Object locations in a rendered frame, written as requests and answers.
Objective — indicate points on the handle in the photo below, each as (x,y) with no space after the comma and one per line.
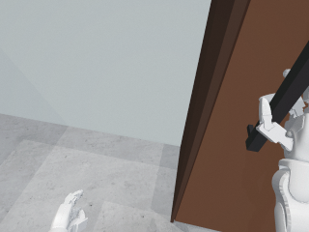
(291,89)

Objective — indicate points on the robot right hand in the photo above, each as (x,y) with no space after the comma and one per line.
(295,147)

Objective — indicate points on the robot right forearm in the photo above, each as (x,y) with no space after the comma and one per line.
(291,187)

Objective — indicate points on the robot left hand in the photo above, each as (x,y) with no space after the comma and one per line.
(65,215)

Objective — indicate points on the wardrobe door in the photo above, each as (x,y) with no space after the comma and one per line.
(229,188)

